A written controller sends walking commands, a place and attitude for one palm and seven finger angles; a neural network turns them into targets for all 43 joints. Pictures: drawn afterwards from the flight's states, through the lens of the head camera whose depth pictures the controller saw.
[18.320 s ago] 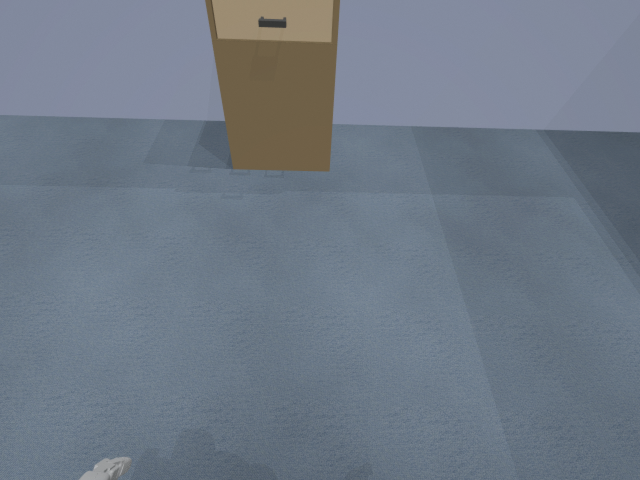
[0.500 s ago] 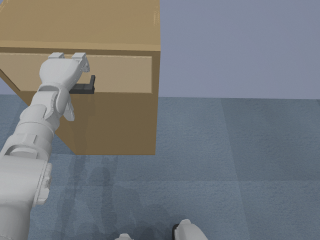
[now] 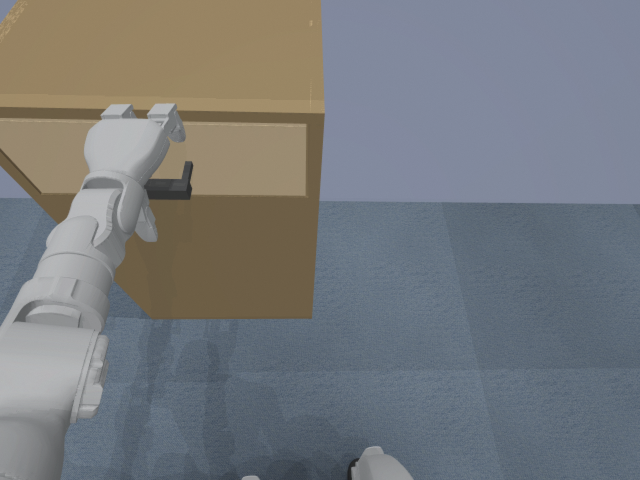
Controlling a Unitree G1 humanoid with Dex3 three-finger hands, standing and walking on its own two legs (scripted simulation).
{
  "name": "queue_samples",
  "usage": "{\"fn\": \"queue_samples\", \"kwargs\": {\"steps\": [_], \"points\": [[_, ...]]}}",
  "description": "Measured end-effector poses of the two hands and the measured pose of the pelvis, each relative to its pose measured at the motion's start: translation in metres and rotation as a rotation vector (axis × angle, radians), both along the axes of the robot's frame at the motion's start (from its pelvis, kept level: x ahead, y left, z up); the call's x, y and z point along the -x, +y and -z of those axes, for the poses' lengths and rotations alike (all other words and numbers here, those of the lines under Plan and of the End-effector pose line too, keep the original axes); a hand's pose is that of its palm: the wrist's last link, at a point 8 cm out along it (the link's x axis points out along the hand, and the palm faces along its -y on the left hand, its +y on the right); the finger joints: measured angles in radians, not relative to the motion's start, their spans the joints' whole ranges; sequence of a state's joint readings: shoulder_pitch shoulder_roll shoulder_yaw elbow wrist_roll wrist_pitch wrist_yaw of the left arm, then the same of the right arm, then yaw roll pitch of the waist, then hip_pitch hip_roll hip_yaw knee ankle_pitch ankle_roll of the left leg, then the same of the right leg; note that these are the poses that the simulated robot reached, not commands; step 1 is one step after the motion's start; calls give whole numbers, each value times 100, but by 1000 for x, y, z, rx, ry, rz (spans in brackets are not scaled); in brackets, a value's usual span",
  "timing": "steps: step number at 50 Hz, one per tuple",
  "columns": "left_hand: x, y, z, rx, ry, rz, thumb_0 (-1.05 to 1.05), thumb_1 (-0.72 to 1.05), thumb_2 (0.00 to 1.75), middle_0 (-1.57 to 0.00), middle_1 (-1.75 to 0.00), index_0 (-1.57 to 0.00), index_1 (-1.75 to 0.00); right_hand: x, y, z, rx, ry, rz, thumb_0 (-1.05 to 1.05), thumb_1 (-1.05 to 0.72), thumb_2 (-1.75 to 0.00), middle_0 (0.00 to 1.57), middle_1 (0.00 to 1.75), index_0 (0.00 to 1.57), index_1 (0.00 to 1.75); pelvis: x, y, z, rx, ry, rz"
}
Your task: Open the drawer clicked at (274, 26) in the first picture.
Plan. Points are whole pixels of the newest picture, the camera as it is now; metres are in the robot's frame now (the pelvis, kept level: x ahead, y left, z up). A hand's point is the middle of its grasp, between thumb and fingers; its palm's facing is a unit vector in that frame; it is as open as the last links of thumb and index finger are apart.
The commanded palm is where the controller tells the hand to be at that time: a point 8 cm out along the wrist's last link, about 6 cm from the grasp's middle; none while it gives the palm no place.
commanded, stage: re-aim the fingers above the handle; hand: left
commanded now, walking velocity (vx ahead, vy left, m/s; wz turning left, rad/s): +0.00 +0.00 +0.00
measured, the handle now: (157, 178) +0.55 +0.22 -0.01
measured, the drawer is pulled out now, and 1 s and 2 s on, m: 0.00 0.00 0.00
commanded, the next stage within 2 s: lower the fingers behind the handle in 0.64 s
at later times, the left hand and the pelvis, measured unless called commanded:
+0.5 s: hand (136, 178) +0.49 +0.21 +0.06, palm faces +0.03 +0.02 -1.00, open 13.8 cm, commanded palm +0.47 +0.22 +0.10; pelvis -0.01 -0.01 +0.00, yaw +0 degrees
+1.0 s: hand (129, 203) +0.48 +0.23 +0.02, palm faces -0.10 +0.06 -0.99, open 13.8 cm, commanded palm +0.47 +0.22 +0.08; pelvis -0.01 -0.01 +0.00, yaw +0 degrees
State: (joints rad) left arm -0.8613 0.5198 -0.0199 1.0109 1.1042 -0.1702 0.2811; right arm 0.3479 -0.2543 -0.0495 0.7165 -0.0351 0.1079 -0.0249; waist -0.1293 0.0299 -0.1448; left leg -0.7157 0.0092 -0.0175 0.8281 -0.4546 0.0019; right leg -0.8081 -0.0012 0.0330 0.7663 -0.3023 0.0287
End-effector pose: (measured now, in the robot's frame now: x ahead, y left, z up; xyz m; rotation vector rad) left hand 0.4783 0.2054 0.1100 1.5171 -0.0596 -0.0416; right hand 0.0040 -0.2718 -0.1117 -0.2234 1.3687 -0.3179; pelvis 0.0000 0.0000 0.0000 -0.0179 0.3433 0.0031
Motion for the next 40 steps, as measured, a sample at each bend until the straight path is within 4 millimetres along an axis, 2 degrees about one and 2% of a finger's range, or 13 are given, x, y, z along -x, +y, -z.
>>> {"fn": "queue_samples", "kwargs": {"steps": [5, 10, 16, 22, 30, 35, 40], "points": [[0, 16, 5, -72, 15, -102, 0, -49, 30, -32, -120, -32, -121, -5, -2, 3, -20, -12, -2, 0, -91, -90, 20, 30, 21, 30, 2, 1, 0, -4, 5, 14], [13, 26, 15, -89, 112, -136, 0, -49, 30, -32, -120, -32, -121, -8, -2, 3, -28, -16, 3, 0, -91, -90, 20, 30, 21, 30, 1, 0, -4, -7, -7, 17], [23, 9, 9, -43, 93, -6, 0, -49, 30, -32, -120, -32, -121, -14, -5, -2, 4, -34, -18, 0, -91, -90, 20, 30, 21, 30, 2, -4, -5, -4, -29, -6], [13, 1, -2, -47, -23, -11, 0, -49, 30, -32, -120, -32, -121, -16, -10, 0, 9, -53, -35, 0, -91, -90, 20, 30, 21, 30, 8, -6, 0, -5, -14, -13], [7, 13, 9, -112, 88, -153, 0, -49, 30, -32, -120, -31, -120, 1, -9, 7, -26, -24, -2, 0, -91, -90, 20, 30, 20, 30, 12, -7, 0, -15, -2, 10], [10, -2, 9, -59, 126, -58, 0, -49, 30, -32, -120, -32, -120, 13, -8, 3, -11, -1, 18, 0, -91, -90, 20, 30, 21, 30, 9, -9, -3, -15, -14, 11], [8, -8, 1, -19, 45, 1, 0, -49, 30, -32, -120, -32, -120, 18, -11, 1, 7, 5, 21, 0, -91, -90, 20, 30, 21, 30, 9, -10, -1, -14, -14, 11]]}}
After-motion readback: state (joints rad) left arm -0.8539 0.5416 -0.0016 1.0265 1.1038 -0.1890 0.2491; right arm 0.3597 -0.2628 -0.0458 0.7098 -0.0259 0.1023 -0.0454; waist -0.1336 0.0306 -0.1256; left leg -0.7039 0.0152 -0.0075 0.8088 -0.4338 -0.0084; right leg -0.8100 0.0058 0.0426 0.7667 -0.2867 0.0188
